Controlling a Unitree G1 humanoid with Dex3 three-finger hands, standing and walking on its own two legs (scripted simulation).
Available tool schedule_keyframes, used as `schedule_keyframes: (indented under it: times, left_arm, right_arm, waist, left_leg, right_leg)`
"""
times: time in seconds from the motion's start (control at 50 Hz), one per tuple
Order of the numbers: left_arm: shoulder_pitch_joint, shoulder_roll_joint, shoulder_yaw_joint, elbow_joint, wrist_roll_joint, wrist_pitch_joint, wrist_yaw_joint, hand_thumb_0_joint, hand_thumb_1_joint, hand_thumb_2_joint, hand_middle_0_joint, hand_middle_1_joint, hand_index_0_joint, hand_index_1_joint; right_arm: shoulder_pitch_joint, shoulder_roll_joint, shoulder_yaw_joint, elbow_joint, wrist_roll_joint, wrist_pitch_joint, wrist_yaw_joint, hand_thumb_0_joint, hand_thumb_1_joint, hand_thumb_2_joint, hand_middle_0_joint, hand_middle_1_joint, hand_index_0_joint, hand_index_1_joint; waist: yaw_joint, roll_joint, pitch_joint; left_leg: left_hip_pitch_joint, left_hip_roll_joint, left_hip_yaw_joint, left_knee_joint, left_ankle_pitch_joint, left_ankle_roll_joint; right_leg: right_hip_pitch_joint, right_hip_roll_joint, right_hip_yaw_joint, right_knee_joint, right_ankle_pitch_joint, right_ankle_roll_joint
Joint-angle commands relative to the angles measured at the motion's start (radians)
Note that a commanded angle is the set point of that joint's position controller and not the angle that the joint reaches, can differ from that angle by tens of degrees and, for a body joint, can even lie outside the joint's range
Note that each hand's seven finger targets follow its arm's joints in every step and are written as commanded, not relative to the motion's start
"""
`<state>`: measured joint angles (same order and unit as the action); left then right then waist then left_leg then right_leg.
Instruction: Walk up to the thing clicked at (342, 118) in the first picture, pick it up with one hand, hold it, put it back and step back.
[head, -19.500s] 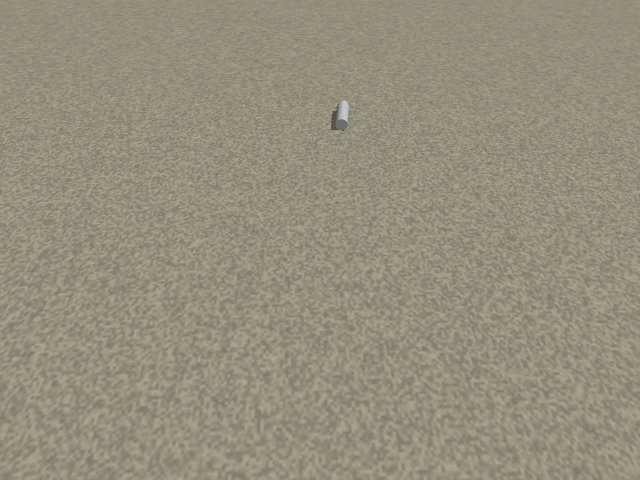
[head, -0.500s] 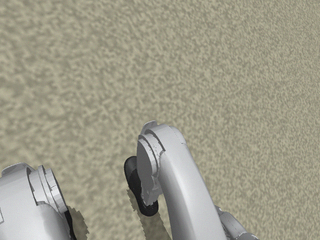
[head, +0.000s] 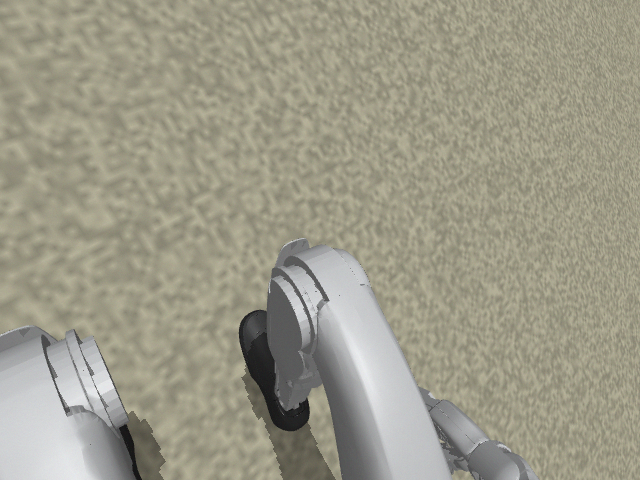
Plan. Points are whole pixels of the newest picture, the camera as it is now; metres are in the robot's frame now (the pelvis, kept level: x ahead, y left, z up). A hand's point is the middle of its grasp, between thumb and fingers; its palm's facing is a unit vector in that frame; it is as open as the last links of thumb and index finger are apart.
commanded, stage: rest palm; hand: left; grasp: from above
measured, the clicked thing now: out of the picture +0.47 +0.37 -0.27
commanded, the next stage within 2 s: close in 0.52 s
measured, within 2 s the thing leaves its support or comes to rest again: neither
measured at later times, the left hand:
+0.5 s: hand out of the picture +0.45 +0.33 -0.25, palm faces -0.46 -0.14 -0.88, open 13.5 cm
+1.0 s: hand out of the picture +0.45 +0.34 -0.25, palm faces -0.47 -0.15 -0.87, open 13.0 cm
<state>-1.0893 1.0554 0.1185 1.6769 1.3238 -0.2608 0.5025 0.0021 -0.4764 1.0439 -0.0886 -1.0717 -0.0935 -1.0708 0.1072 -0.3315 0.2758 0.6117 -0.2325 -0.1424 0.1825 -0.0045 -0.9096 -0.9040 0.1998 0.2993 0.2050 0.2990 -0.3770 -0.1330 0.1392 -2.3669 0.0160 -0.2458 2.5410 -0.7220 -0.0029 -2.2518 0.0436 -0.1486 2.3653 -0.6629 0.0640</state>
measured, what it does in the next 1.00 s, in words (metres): stands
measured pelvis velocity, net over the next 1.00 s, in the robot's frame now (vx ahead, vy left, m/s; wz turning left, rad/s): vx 0.00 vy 0.00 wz -0.02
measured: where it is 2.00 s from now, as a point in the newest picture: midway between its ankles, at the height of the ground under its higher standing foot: (207, 433)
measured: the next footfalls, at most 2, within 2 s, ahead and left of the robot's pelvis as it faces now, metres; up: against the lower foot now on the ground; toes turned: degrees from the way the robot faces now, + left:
none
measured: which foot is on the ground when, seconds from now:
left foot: down 0.00-1.00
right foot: down 0.00-1.00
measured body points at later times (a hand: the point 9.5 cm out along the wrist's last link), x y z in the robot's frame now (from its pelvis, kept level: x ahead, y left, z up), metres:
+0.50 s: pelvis +0.00 +0.00 +0.00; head +0.28 +0.13 +0.32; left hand +0.47 +0.34 -0.20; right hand +0.05 -0.25 -0.05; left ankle +0.06 +0.13 -0.27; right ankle +0.11 -0.12 -0.27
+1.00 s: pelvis +0.00 +0.00 +0.00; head +0.28 +0.13 +0.32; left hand +0.47 +0.35 -0.20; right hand +0.06 -0.26 -0.05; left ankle +0.06 +0.13 -0.27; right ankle +0.11 -0.12 -0.27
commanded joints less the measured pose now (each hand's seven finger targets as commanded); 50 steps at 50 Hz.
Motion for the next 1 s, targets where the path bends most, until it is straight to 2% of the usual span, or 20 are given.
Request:
schedule_keyframes:
  times: [0.0, 0.04, 0.06, 0.16, 0.22, 0.24, 0.36, 0.42, 0.48, 0.54, 0.56, 0.6, 0.64, 0.76, 0.8, 0.86, 0.88, 0.9, 0.92, 0.98]
  left_arm:
    - [-0.248, 0.223, 0.012, -0.098, -0.011, -0.011, 0.045, 0.000, -0.488, 1.035, -0.072, -1.082, -0.080, -1.072]
    - [-0.256, 0.242, 0.018, -0.122, -0.010, -0.016, 0.052, 0.000, -0.487, 1.045, -0.071, -1.092, -0.078, -1.084]
    - [-0.264, 0.226, -0.004, -0.120, -0.002, -0.018, 0.051, 0.000, -0.492, 1.050, -0.073, -1.089, -0.078, -1.083]
    - [-0.253, 0.221, -0.005, -0.096, -0.001, -0.018, 0.062, 0.000, -0.479, 1.036, -0.070, -1.104, -0.081, -1.091]
    - [-0.252, 0.255, 0.014, -0.108, 0.002, -0.018, 0.077, 0.000, -0.475, 1.018, -0.068, -1.103, -0.082, -1.086]
    - [-0.237, 0.236, 0.004, -0.072, 0.006, -0.013, 0.077, 0.000, -0.474, 1.012, -0.065, -1.101, -0.081, -1.083]
    - [-0.230, 0.254, 0.012, -0.066, 0.002, -0.006, 0.099, 0.000, -0.464, 1.034, -0.071, -1.129, -0.087, -1.111]
    - [-0.240, 0.240, 0.004, -0.064, -0.008, 0.000, 0.101, 0.000, -0.451, 1.029, -0.069, -1.135, -0.091, -1.111]
    - [-0.273, 0.244, -0.007, -0.098, -0.016, 0.003, 0.103, 0.000, -0.456, 1.013, -0.069, -1.128, -0.090, -1.104]
    - [-0.251, 0.257, 0.010, -0.062, -0.017, 0.014, 0.106, 0.000, -0.453, 1.006, -0.067, -1.133, -0.091, -1.106]
    - [-0.256, 0.218, -0.025, -0.068, -0.018, 0.012, 0.099, 0.000, -0.460, 1.007, -0.068, -1.128, -0.089, -1.104]
    - [-0.242, 0.273, 0.019, -0.075, -0.026, 0.020, 0.099, 0.000, -0.459, 1.042, -0.074, -1.135, -0.090, -1.118]
    - [-0.243, 0.228, -0.013, -0.070, -0.021, 0.024, 0.088, 0.000, -0.427, 1.014, -0.095, -1.104, -0.112, -1.085]
    - [-0.240, 0.254, 0.000, -0.052, -0.037, 0.028, 0.067, 0.000, -0.402, 0.973, -0.109, -1.074, -0.129, -1.053]
    - [-0.255, 0.282, 0.017, -0.099, -0.035, 0.020, 0.063, 0.000, -0.381, 0.966, -0.126, -1.060, -0.144, -1.040]
    - [-0.283, 0.228, -0.036, -0.120, -0.044, 0.007, 0.048, 0.000, -0.369, 0.928, -0.123, -1.071, -0.153, -1.039]
    - [-0.222, 0.248, -0.007, -0.038, -0.044, 0.012, 0.048, 0.000, -0.367, 0.922, -0.121, -1.071, -0.153, -1.037]
    - [-0.220, 0.232, -0.021, -0.042, -0.038, 0.009, 0.040, 0.000, -0.356, 0.935, -0.133, -1.062, -0.161, -1.032]
    - [-0.219, 0.266, 0.000, -0.073, -0.036, 0.005, 0.041, 0.000, -0.341, 0.917, -0.132, -1.059, -0.165, -1.025]
    - [-0.239, 0.267, -0.004, -0.116, -0.033, -0.006, 0.045, 0.000, -0.298, 0.930, -0.170, -1.067, -0.201, -1.034]
  right_arm:
    - [0.209, -0.324, -0.095, 0.030, -0.001, 0.000, -0.003, 0.000, -0.900, -0.902, 0.200, 0.300, 0.200, 0.300]
    - [0.202, -0.329, -0.094, 0.027, 0.003, -0.003, -0.004, 0.000, -0.901, -0.903, 0.200, 0.300, 0.200, 0.300]
    - [0.205, -0.325, -0.092, 0.023, 0.001, -0.005, -0.001, 0.000, -0.901, -0.903, 0.200, 0.300, 0.199, 0.300]
    - [0.206, -0.334, -0.088, 0.020, -0.002, -0.012, 0.005, 0.000, -0.902, -0.904, 0.200, 0.299, 0.199, 0.299]
    - [0.201, -0.331, -0.084, 0.025, -0.002, -0.011, 0.008, 0.000, -0.902, -0.904, 0.200, 0.299, 0.199, 0.299]
    - [0.204, -0.333, -0.081, 0.022, -0.007, -0.012, 0.011, 0.000, -0.901, -0.903, 0.200, 0.299, 0.199, 0.299]
    - [0.192, -0.336, -0.073, 0.022, -0.012, -0.019, 0.011, 0.000, -0.902, -0.904, 0.200, 0.299, 0.199, 0.299]
    - [0.198, -0.339, -0.069, 0.021, -0.011, -0.028, 0.013, 0.000, -0.902, -0.903, 0.200, 0.299, 0.200, 0.299]
    - [0.173, -0.338, -0.069, 0.013, -0.006, -0.038, 0.014, 0.000, -0.902, -0.904, 0.200, 0.299, 0.199, 0.299]
    - [0.190, -0.343, -0.065, 0.022, -0.009, -0.040, 0.013, 0.000, -0.903, -0.905, 0.200, 0.299, 0.199, 0.299]
    - [0.181, -0.332, -0.065, 0.015, -0.006, -0.042, 0.014, 0.000, -0.903, -0.905, 0.200, 0.300, 0.199, 0.300]
    - [0.184, -0.348, -0.070, 0.023, -0.002, -0.044, 0.012, 0.000, -0.902, -0.904, 0.200, 0.300, 0.199, 0.300]
    - [0.185, -0.340, -0.070, 0.021, -0.004, -0.046, 0.016, 0.000, -0.895, -0.900, 0.200, 0.300, 0.200, 0.300]
    - [0.187, -0.350, -0.063, 0.019, 0.005, -0.046, 0.017, 0.000, -0.895, -0.900, 0.200, 0.300, 0.200, 0.300]
    - [0.197, -0.352, -0.063, 0.016, 0.004, -0.040, 0.012, 0.000, -0.894, -0.900, 0.200, 0.300, 0.200, 0.300]
    - [0.184, -0.336, -0.057, 0.018, 0.005, -0.038, 0.010, 0.000, -0.896, -0.901, 0.200, 0.299, 0.200, 0.299]
    - [0.182, -0.348, -0.061, 0.022, 0.003, -0.035, 0.010, 0.000, -0.895, -0.901, 0.200, 0.299, 0.200, 0.299]
    - [0.192, -0.359, -0.063, 0.015, 0.001, -0.035, 0.011, 0.000, -0.895, -0.900, 0.200, 0.299, 0.200, 0.299]
    - [0.198, -0.344, -0.055, 0.019, 0.002, -0.029, 0.011, 0.000, -0.892, -0.899, 0.200, 0.299, 0.200, 0.299]
    - [0.184, -0.346, -0.061, 0.009, -0.001, -0.025, 0.007, 0.000, -0.894, -0.900, 0.200, 0.299, 0.200, 0.299]
  waist:
    - [-0.055, 0.551, -0.620]
    - [-0.045, 0.559, -0.647]
    - [-0.049, 0.565, -0.647]
    - [-0.056, 0.561, -0.625]
    - [-0.040, 0.583, -0.658]
    - [-0.056, 0.568, -0.628]
    - [-0.046, 0.555, -0.632]
    - [-0.060, 0.537, -0.616]
    - [-0.046, 0.558, -0.637]
    - [-0.053, 0.547, -0.629]
    - [-0.054, 0.539, -0.607]
    - [-0.035, 0.553, -0.643]
    - [-0.050, 0.566, -0.630]
    - [-0.063, 0.517, -0.593]
    - [-0.054, 0.545, -0.643]
    - [-0.058, 0.556, -0.627]
    - [-0.062, 0.534, -0.608]
    - [-0.073, 0.519, -0.570]
    - [-0.057, 0.520, -0.601]
    - [-0.042, 0.582, -0.647]
  left_leg:
    - [0.544, 0.028, 0.091, -0.253, 0.263, 0.006]
    - [0.564, 0.027, 0.089, -0.254, 0.284, 0.005]
    - [0.557, 0.027, 0.095, -0.253, 0.272, 0.008]
    - [0.562, 0.028, 0.089, -0.251, 0.285, 0.005]
    - [0.581, 0.032, 0.083, -0.257, 0.304, 0.001]
    - [0.565, 0.032, 0.087, -0.246, 0.302, 0.004]
    - [0.535, 0.031, 0.087, -0.257, 0.262, 0.007]
    - [0.519, 0.030, 0.091, -0.247, 0.254, 0.012]
    - [0.532, 0.036, 0.083, -0.252, 0.244, 0.007]
    - [0.506, 0.031, 0.091, -0.257, 0.230, 0.010]
    - [0.495, 0.033, 0.091, -0.257, 0.220, 0.011]
    - [0.526, 0.032, 0.084, -0.260, 0.236, 0.007]
    - [0.532, 0.033, 0.084, -0.257, 0.255, 0.004]
    - [0.493, 0.033, 0.089, -0.238, 0.247, 0.014]
    - [0.523, 0.032, 0.090, -0.246, 0.283, 0.011]
    - [0.529, 0.034, 0.087, -0.249, 0.264, 0.007]
    - [0.509, 0.035, 0.083, -0.252, 0.239, 0.009]
    - [0.491, 0.033, 0.084, -0.241, 0.237, 0.008]
    - [0.506, 0.035, 0.081, -0.252, 0.258, 0.009]
    - [0.569, 0.038, 0.077, -0.262, 0.283, -0.001]
  right_leg:
    - [0.325, 0.033, -0.116, -0.175, 0.267, -0.084]
    - [0.335, 0.032, -0.117, -0.176, 0.279, -0.086]
    - [0.345, 0.034, -0.110, -0.179, 0.274, -0.083]
    - [0.330, 0.034, -0.119, -0.173, 0.282, -0.082]
    - [0.349, 0.035, -0.118, -0.163, 0.296, -0.084]
    - [0.344, 0.035, -0.119, -0.165, 0.297, -0.081]
    - [0.358, 0.043, -0.121, -0.172, 0.274, -0.082]
    - [0.362, 0.043, -0.116, -0.178, 0.276, -0.078]
    - [0.351, 0.045, -0.119, -0.173, 0.266, -0.082]
    - [0.369, 0.044, -0.116, -0.186, 0.258, -0.081]
    - [0.354, 0.047, -0.115, -0.184, 0.250, -0.082]
    - [0.356, 0.043, -0.121, -0.183, 0.257, -0.081]
    - [0.349, 0.042, -0.121, -0.171, 0.275, -0.082]
    - [0.367, 0.042, -0.113, -0.184, 0.270, -0.077]
    - [0.402, 0.043, -0.112, -0.191, 0.294, -0.079]
    - [0.375, 0.045, -0.115, -0.188, 0.280, -0.083]
    - [0.372, 0.043, -0.120, -0.190, 0.259, -0.082]
    - [0.351, 0.042, -0.123, -0.188, 0.255, -0.080]
    - [0.386, 0.046, -0.122, -0.188, 0.270, -0.079]
    - [0.379, 0.043, -0.123, -0.183, 0.278, -0.085]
